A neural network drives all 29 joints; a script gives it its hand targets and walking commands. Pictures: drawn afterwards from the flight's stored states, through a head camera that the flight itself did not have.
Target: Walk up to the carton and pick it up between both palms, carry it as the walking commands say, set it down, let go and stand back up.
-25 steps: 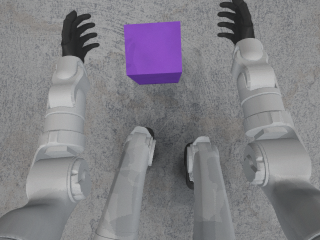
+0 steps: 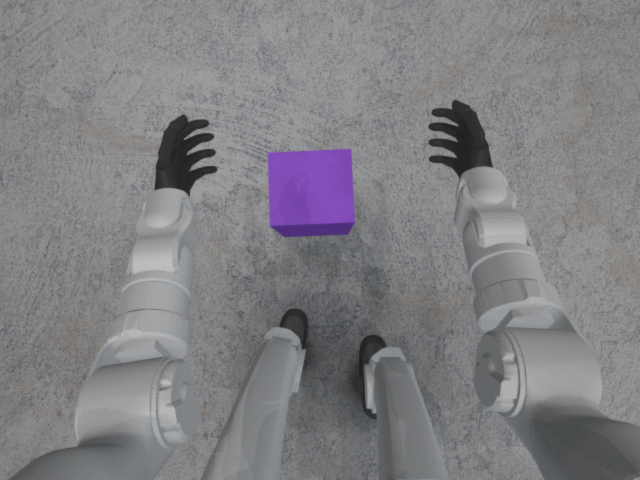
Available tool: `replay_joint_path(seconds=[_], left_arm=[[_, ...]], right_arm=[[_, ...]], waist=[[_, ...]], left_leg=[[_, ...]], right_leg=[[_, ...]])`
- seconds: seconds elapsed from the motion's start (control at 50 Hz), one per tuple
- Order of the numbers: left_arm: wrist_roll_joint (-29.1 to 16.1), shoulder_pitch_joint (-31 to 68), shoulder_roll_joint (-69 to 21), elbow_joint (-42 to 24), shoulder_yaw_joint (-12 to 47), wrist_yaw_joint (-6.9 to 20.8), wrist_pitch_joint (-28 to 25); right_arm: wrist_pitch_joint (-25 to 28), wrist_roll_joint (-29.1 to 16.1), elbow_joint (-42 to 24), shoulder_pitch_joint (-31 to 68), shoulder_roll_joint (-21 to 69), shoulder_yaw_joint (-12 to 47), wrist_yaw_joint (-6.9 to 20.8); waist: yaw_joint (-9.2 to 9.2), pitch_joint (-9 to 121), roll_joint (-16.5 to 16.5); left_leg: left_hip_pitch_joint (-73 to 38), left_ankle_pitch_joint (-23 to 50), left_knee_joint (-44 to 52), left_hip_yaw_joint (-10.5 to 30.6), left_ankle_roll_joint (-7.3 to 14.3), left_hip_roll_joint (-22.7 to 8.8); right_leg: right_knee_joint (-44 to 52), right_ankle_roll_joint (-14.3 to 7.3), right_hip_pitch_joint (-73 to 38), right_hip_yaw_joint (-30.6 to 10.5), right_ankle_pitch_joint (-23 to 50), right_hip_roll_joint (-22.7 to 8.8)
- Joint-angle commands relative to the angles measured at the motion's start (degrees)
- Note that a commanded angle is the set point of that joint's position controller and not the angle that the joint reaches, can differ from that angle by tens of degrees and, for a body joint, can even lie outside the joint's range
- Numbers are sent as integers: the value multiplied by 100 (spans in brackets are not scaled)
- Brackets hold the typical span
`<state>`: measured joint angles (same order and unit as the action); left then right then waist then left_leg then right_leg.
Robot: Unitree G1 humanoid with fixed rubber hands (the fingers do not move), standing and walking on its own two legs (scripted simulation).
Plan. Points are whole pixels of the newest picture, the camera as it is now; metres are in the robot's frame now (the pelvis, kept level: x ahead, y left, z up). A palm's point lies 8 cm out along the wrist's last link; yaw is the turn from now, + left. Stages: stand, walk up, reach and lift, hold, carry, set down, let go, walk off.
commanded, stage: set down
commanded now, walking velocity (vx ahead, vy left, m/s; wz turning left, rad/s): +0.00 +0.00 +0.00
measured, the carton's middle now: (313, 199) +0.49 +0.09 -0.55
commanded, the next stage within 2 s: let go in 0.02 s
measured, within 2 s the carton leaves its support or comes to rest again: neither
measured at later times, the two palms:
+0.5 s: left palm (86, 290) +0.28 +0.26 -0.01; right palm (536, 297) +0.32 -0.17 -0.03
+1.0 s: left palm (99, 380) +0.22 +0.21 +0.03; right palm out of the picture +0.24 -0.26 +0.03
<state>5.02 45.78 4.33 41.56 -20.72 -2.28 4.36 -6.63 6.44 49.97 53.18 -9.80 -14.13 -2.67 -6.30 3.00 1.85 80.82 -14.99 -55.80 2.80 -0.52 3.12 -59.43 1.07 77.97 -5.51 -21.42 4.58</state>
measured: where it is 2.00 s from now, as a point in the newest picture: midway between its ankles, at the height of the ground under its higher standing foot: (330, 376)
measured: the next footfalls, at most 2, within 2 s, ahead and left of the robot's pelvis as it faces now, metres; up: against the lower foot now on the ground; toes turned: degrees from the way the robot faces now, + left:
none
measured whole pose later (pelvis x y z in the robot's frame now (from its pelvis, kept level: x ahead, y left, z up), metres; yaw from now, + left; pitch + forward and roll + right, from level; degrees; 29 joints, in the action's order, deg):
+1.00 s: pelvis +0.07 -0.03 +0.10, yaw +2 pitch -5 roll +1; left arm 0.6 -12.5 12.5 24.3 -1.6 4.4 7.0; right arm -7.0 0.8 24.8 -12.6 -11.5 -3.4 3.8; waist -0.3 -7.1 0.9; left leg 6.4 -13.1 -24.8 5.9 -1.5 2.1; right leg -27.7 -2.6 3.1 -4.1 -19.0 3.1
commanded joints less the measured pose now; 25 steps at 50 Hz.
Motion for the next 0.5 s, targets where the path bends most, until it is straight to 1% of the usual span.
replay_joint_path(seconds=[0.0,0.02,0.04,0.06,0.08,0.1,0.12,0.14,0.16,0.18,0.2,0.22,0.24,0.26,0.28,0.3,0.32,0.34,0.36,0.38,0.4,0.42,0.44,0.46,0.48], left_arm=[[205,724,327,-232,-1,148,-284],[184,479,412,-392,-96,171,-330],[402,231,380,-532,10,193,-371],[444,476,773,-770,-43,197,-406],[590,-207,642,-863,36,178,-445],[467,-153,671,-1033,77,211,-467],[472,-402,750,-1541,107,233,-451],[545,-870,872,-1748,216,246,-498],[505,-1120,1062,-1549,252,342,-459],[337,-1474,803,-1839,592,425,-421],[292,-677,1078,-2097,604,442,-394],[504,-2722,704,-1889,762,468,-308],[14,-1384,951,-2127,828,490,-318],[169,-3086,449,-2187,1237,572,-316],[48,-2126,959,-2150,931,570,-330],[52,-2465,886,-1961,946,549,-383],[-39,-2865,580,-1697,1198,630,-385],[-66,-2602,931,-1931,1019,595,-408],[-71,-3359,909,-1951,1077,590,-438],[-129,-3359,1082,-1996,1120,603,-473],[-299,-3509,869,-1862,1314,653,-423],[-352,-3999,820,-1765,1463,646,-436],[-308,-4276,840,-1841,1404,639,-413],[-375,-4220,953,-1876,1479,622,-425],[-289,-4718,945,-1873,1568,591,-454]], right_arm=[[329,345,-420,1028,-136,-51,-61],[345,325,-698,659,11,66,-87],[384,477,-719,374,-164,-105,-152],[401,421,-1020,533,64,23,-223],[520,395,-1343,2,50,15,-322],[474,324,-1586,84,-127,50,-361],[491,301,-1873,-342,28,123,-437],[507,206,-1997,-822,-52,233,-512],[463,292,-2048,-1233,122,267,-604],[464,428,-1944,-1619,133,176,-623],[451,244,-2436,-813,314,281,-573],[435,426,-2487,-2632,284,383,-557],[453,21,-2768,-1338,25,352,-452],[477,177,-2744,-3068,393,591,-382],[490,99,-2447,-2449,25,452,-321],[565,169,-2623,-2633,139,517,-239],[563,19,-2365,-3007,75,467,-195],[527,55,-2317,-2799,81,450,-126],[621,84,-2416,-3552,-94,459,-81],[602,-7,-2588,-3365,-127,535,-84],[628,-178,-2544,-3445,-153,620,-26],[631,-62,-2467,-4173,-166,671,41],[596,-76,-2417,-4408,-183,559,40],[621,-277,-2497,-4338,-144,798,153],[683,-218,-2497,-4798,-251,731,210]], waist=[[133,4711,307],[-44,4659,427],[101,5181,132],[-38,5689,302],[-93,5825,-141],[-211,6217,-267],[-81,7001,-120],[-67,6711,-127],[-49,6536,-175],[245,6146,-37],[52,5958,-242],[8,6339,-441],[223,4996,-295],[189,5417,-722],[182,4169,-581],[141,4076,-333],[284,3566,-579],[119,3263,-613],[300,3254,-580],[227,2940,-239],[314,2531,-329],[404,2328,-132],[387,2121,-334],[279,2000,-418],[336,2035,-534]], left_leg=[[-3417,2153,283,-354,-296,20],[-3357,2288,338,-422,-285,50],[-3845,2550,369,-316,-332,36],[-4302,3078,338,-181,-304,-13],[-4965,3663,325,-158,-326,3],[-4928,3811,151,-231,-323,2],[-5533,4198,232,-143,-289,35],[-5808,4433,306,-100,-280,-57],[-5800,4551,353,-105,-261,-11],[-5764,4514,552,-34,-217,-31],[-5967,4275,547,-7,-163,-90],[-6942,4772,685,-70,-280,-97],[-6139,4070,768,52,-140,-149],[-6959,4365,911,12,-182,-114],[-6298,4129,958,130,-149,-183],[-6654,3999,1169,192,-186,-206],[-6460,3669,1278,150,-173,-212],[-6314,3209,1478,143,-205,-247],[-6592,3264,1648,77,-246,-232],[-6623,2615,1797,193,-141,-286],[-6465,2226,1871,154,-191,-256],[-6603,1929,2137,80,-173,-273],[-6459,1679,2178,-5,-215,-249],[-6614,1690,2324,62,-194,-238],[-6960,1751,2329,36,-244,-281]], right_leg=[[687,107,-2153,570,1799,56],[752,161,-2324,489,1995,-15],[810,148,-2315,454,2071,34],[744,221,-2453,476,2423,87],[841,246,-2616,439,2810,111],[787,190,-2703,206,3245,16],[841,210,-3309,352,3530,48],[1042,187,-3387,291,3540,36],[1112,220,-3470,278,3840,2],[1213,280,-3534,275,3761,-33],[1277,249,-3164,407,3152,10],[1527,238,-3807,407,3438,26],[1637,228,-2814,412,2521,33],[1836,173,-3650,427,2744,32],[1865,186,-2698,354,2328,-13],[1959,199,-2959,512,2232,-5],[2180,109,-2895,396,1968,-55],[2200,117,-2934,440,1513,-73],[2398,49,-3571,508,1734,-30],[2415,53,-3561,530,1273,-18],[2556,-1,-3714,518,1069,-78],[2570,38,-4065,590,1159,-87],[2676,-43,-4336,548,1095,-169],[2671,-18,-4324,596,944,-122],[2871,-103,-4502,545,907,-117]])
